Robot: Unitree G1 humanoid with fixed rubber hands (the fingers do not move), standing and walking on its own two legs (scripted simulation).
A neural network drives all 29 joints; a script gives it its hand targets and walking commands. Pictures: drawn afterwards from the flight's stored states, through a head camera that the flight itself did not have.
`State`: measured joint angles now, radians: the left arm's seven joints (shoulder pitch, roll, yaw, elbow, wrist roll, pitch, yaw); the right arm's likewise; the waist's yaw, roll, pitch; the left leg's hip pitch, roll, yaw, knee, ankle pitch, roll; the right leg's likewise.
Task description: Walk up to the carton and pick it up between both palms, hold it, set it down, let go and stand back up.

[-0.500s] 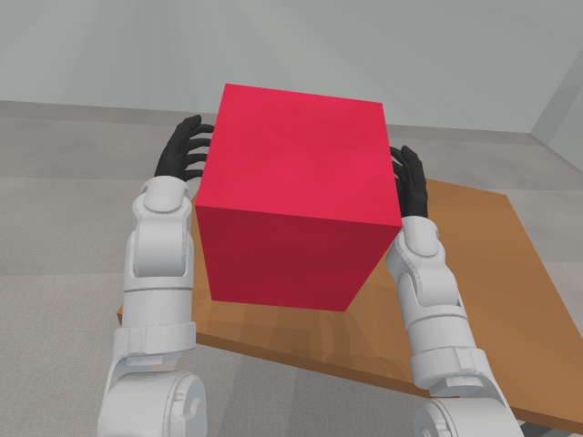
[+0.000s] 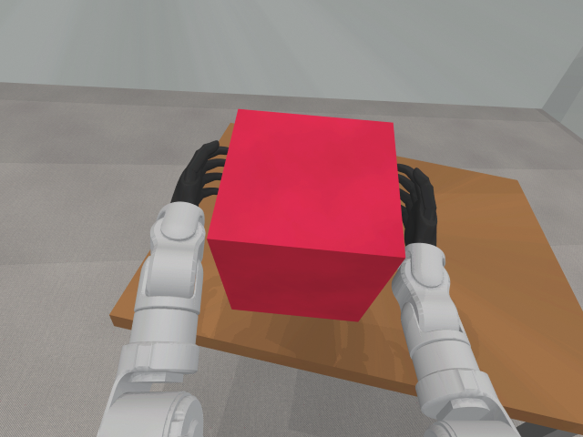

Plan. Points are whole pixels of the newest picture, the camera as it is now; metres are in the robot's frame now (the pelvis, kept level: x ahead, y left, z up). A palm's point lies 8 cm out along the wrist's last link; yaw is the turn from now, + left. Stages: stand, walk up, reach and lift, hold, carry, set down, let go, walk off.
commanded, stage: set down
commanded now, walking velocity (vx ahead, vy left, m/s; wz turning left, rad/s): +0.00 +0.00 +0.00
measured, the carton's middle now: (304, 225) +0.39 -0.03 +0.10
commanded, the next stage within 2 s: none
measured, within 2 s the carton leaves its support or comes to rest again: neither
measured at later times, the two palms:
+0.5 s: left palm (197, 187) +0.39 +0.12 +0.17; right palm (419, 239) +0.33 -0.18 +0.15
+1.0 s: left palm (221, 190) +0.44 +0.09 +0.12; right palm (418, 244) +0.36 -0.20 +0.11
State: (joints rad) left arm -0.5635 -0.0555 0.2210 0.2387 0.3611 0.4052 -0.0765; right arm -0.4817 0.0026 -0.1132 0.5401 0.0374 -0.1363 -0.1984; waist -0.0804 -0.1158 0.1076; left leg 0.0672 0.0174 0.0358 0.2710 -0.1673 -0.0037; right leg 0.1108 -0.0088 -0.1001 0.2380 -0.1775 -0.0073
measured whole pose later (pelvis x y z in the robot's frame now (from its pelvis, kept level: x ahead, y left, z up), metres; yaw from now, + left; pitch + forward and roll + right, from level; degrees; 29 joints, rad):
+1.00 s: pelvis +0.03 +0.01 +0.00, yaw -2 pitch -5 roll -1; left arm -0.71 -0.03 0.31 0.64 0.35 0.21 -0.08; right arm -0.53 0.05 -0.25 0.77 -0.06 -0.26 -0.21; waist -0.13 -0.07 0.07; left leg 0.01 0.03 0.07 0.29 -0.21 0.00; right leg 0.06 -0.01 -0.09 0.22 -0.18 0.01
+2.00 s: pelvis +0.03 +0.01 +0.00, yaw -3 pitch +4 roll -1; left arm -0.90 0.03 0.45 1.06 0.43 -0.01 -0.09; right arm -0.60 0.14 -0.50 0.88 -0.26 -0.31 -0.21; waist -0.14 -0.07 0.02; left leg -0.16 0.04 0.09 0.31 -0.22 0.01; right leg -0.12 0.00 -0.08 0.25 -0.18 0.01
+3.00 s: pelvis +0.00 +0.02 +0.00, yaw -5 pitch +12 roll -2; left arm -0.97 0.07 0.48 1.20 0.48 -0.14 -0.07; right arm -0.67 0.18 -0.70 1.03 -0.41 -0.47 -0.21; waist -0.13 -0.08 -0.06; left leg -0.41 0.04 0.06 0.37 -0.17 0.01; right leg -0.35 0.00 -0.12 0.24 -0.11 -0.01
